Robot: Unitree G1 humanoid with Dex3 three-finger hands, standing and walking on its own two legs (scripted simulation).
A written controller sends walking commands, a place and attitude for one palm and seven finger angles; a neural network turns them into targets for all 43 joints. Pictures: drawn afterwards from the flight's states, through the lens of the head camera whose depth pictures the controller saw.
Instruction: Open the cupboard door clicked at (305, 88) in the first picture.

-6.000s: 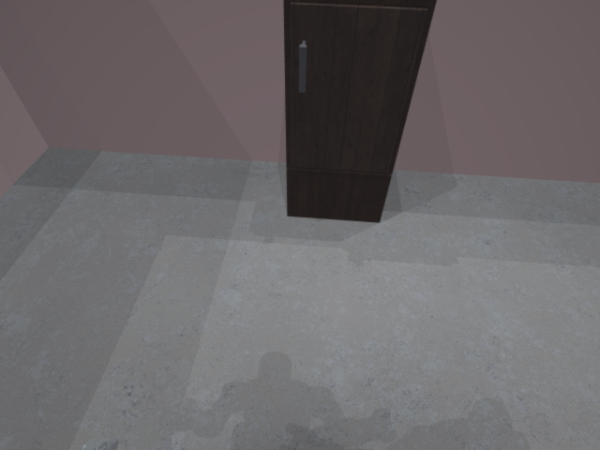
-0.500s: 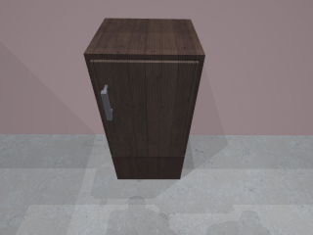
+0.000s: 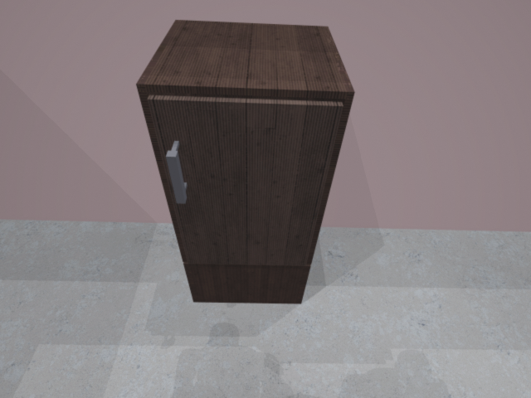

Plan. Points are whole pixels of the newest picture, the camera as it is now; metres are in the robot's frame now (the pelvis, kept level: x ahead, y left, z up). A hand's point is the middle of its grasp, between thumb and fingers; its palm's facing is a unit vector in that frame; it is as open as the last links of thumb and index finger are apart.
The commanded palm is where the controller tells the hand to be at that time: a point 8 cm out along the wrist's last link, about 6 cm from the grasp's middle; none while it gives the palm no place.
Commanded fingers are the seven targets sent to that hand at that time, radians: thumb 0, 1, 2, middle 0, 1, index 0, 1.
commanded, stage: shuffle to correct the standing spot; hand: left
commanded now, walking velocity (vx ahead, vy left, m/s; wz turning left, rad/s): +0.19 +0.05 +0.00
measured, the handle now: (178, 172) +0.58 +0.24 -0.02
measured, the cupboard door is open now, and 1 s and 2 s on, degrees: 0 0 0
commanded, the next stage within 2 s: come to a stop and stand still in 0.02 s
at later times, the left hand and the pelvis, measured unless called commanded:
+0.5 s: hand out of the picture +0.04 +0.17 -0.17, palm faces +0.07 -0.98 -0.18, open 7.3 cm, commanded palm none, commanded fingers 0.00 0.90 0.90 -0.20 -0.30 -0.20 -0.30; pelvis +0.04 +0.01 +0.01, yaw +1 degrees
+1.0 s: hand out of the picture -0.01 +0.13 -0.16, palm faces +0.07 -0.99 -0.15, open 7.3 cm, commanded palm none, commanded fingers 0.00 0.90 0.90 -0.20 -0.30 -0.20 -0.30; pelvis +0.00 -0.02 +0.01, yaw +1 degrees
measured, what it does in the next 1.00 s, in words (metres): stands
